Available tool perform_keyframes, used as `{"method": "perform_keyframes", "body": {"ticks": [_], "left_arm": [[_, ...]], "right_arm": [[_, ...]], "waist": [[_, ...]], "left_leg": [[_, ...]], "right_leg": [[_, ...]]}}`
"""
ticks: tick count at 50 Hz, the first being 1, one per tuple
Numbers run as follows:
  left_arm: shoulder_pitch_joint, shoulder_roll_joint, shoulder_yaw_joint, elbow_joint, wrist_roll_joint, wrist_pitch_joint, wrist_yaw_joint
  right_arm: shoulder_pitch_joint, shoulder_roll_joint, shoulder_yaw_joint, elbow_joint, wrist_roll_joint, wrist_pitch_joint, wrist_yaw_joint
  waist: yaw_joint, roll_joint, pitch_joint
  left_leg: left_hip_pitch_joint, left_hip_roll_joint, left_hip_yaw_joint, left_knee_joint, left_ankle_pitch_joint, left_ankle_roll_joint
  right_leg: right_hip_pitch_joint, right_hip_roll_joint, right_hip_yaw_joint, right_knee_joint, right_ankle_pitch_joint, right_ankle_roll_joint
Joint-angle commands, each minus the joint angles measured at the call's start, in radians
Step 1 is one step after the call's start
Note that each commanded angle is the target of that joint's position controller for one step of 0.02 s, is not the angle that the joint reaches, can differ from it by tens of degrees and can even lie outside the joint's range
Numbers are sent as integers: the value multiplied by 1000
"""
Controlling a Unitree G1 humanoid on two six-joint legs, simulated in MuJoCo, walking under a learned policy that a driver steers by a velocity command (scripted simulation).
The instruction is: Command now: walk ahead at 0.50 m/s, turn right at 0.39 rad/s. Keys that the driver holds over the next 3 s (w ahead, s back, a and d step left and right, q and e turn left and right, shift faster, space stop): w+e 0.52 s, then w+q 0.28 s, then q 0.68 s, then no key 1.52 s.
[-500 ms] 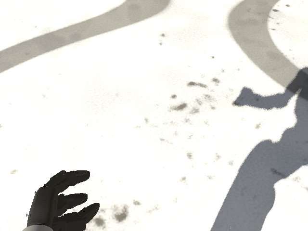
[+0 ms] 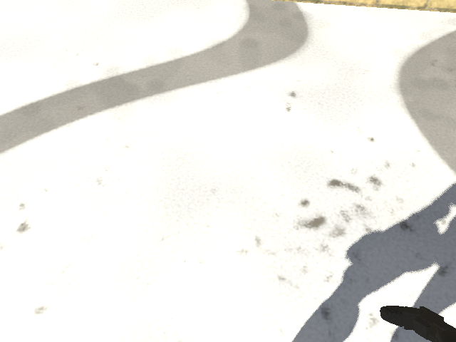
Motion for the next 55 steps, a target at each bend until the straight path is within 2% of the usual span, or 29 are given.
{"method": "perform_keyframes", "body": {"ticks": [1, 3, 7, 13, 18, 20, 21, 22, 23, 24, 25, 26, 27, 28, 29, 31, 34, 40, 42, 44, 47, 48, 49, 50, 51, 52, 53, 54, 55], "left_arm": [[-92, 105, 25, -114, -2, -14, 6], [-100, 78, 30, -122, 4, 10, 7], [-135, 46, 29, -151, 9, 33, 2], [-312, 21, 11, -213, 14, 38, -34], [-414, 44, 13, -278, 10, 45, -60], [-353, 75, 31, -280, 14, 47, -62], [-224, 107, 53, -247, 12, 46, -60], [-46, 179, 91, -196, 10, 49, -48], [34, 298, 115, -183, 3, 53, -28], [31, 323, 103, -221, 8, 36, -34], [38, 239, 80, -215, 18, 27, -38], [-3, 193, 66, -209, 14, 21, -36], [-87, 150, 51, -220, 13, 20, -33], [-150, 106, 36, -233, 21, 17, -32], [-176, 87, 28, -239, 32, 12, -31], [-171, 96, 29, -219, 34, -4, -30], [-126, 116, 32, -180, 35, -17, -17], [-85, 131, 29, -133, 37, -25, -5], [-84, 128, 28, -118, 37, -17, 1], [-81, 136, 30, -110, 36, -1, 9], [-124, 175, 42, -131, 22, 26, 32], [-149, 180, 42, -142, 20, 35, 39], [-154, 169, 36, -156, 25, 31, 42], [-43, 70, 9, -186, 71, 18, 32], [17, 71, -12, -188, 63, -3, 11], [-62, 152, 5, -190, 32, -7, -2], [-145, 154, 5, -221, 20, 1, 0], [-184, 142, 4, -224, 32, 14, 11], [-189, 146, 9, -234, 39, 33, 21]], "right_arm": [[242, -150, -54, 15, -3, 3, -4], [153, -107, -44, 25, -11, -2, 4], [169, -123, -59, 64, -13, -15, -3], [223, -183, -80, 110, -1, -3, -22], [272, -237, -100, 141, 24, 21, -21], [260, -269, -108, 142, 34, 32, -24], [246, -275, -107, 139, 39, 40, -27], [263, -248, -96, 134, 30, 40, -31], [280, -144, -62, 87, -18, 29, -28], [291, -119, -39, 40, -3, -15, -16], [175, -195, -59, 21, 41, -39, -5], [142, -191, -53, 15, 45, -50, -4], [158, -182, -52, 42, 23, -48, -13], [174, -192, -60, 54, 8, -36, -16], [199, -190, -62, 63, 10, -19, -12], [217, -163, -57, 74, 12, 9, -9], [138, -138, -46, 55, 10, 25, -11], [-3, -116, -31, 27, 29, 18, 20], [-37, -105, -26, 7, 21, 14, 34], [-50, -102, -25, -13, 14, 10, 51], [58, -160, -49, -18, 4, 10, 69], [181, -196, -68, 8, 4, 9, 66], [284, -250, -87, 21, 2, 9, 53], [312, -339, -100, 6, -8, 16, 35], [317, -316, -83, -16, -16, 15, 34], [277, -270, -80, -44, -8, 33, 28], [210, -230, -68, -57, 6, 47, 21], [170, -207, -59, -66, 16, 60, 15], [143, -204, -57, -73, 14, 68, 9]], "waist": [[-146, 140, -96], [-84, 145, -7], [-60, 96, 6], [-111, 79, 54], [-134, 90, 93], [-84, 124, 38], [-8, 114, -28], [65, 77, -124], [41, -162, -180], [7, -252, -367], [57, -118, -303], [35, -100, -195], [-17, -13, -134], [-56, -22, -96], [-84, -42, -86], [-100, -41, -71], [-78, -28, -14], [-11, -33, 51], [0, -21, 83], [3, -33, 71], [-59, -92, -19], [-123, -84, -75], [-179, -31, -140], [-105, 216, -274], [-106, 266, -480], [-155, 127, -476], [-141, 59, -337], [-114, -26, -213], [-81, -14, -149]], "left_leg": [[508, 333, -429, -291, -155, 190], [335, 276, -277, -362, -20, 165], [306, 265, -103, -408, 190, 169], [339, 258, 76, -416, 212, 137], [467, 298, 135, -350, 285, 106], [484, 289, 178, -203, 635, 84], [462, 256, 216, -31, 773, 63], [311, 211, 238, 216, 704, 25], [-78, 109, 232, 596, 4, -38], [-318, -41, -14, 823, -422, -59], [-435, 8, -93, 863, -335, -43], [-453, 48, -76, 808, -248, -21], [-381, 102, -72, 729, -171, -16], [-297, 133, -70, 661, -130, -18], [-238, 148, -72, 640, -104, -16], [-218, 148, -59, 597, -59, -23], [-293, 148, -62, 465, 92, -34], [-279, 85, -49, 147, 356, -2], [-271, 59, -31, 61, 349, 10], [-242, 29, 4, 19, 305, 22], [-113, -52, 70, -5, 131, 60], [28, -87, 80, -68, 161, 83], [243, -43, -2, -126, 398, 124], [614, 219, -332, 7, 904, 268], [835, 385, -704, -70, 941, 444], [769, 322, -594, -100, 760, 394], [631, 274, -488, -126, 614, 343], [456, 231, -426, -171, 521, 308], [310, 204, -401, -212, 442, 293]], "right_leg": [[-517, -96, 18, 308, 94, -6], [-439, -131, 27, 248, 173, -3], [-436, -134, 40, 176, 310, 17], [-378, -126, -35, -134, 504, 10], [-343, -99, -113, -269, 340, -45], [-189, -28, -184, -303, 239, -86], [-10, 30, -220, -376, 279, -114], [286, 52, -181, -397, 335, -152], [583, -198, 240, -430, 377, -256], [758, -362, 754, -627, 200, -424], [738, -339, 662, -672, 202, -364], [615, -302, 512, -657, 263, -324], [454, -268, 381, -650, 349, -280], [321, -238, 294, -665, 466, -259], [248, -221, 251, -689, 514, -252], [187, -212, 182, -727, 599, -251], [186, -202, 86, -770, 657, -225], [269, -199, -49, -815, 594, -146], [311, -203, -96, -773, 717, -132], [359, -218, -119, -703, 863, -120], [434, -217, -131, -497, 1224, -86], [414, -190, -150, -340, 1250, -61], [286, -136, -180, -103, 1056, -12], [-71, 10, -187, 289, 221, 60], [-296, 111, 8, 533, -224, 89], [-314, 32, 85, 557, -138, 74], [-357, -6, 53, 494, -62, 67], [-357, -36, 28, 423, -20, 74], [-305, -54, 24, 356, 11, 76]]}}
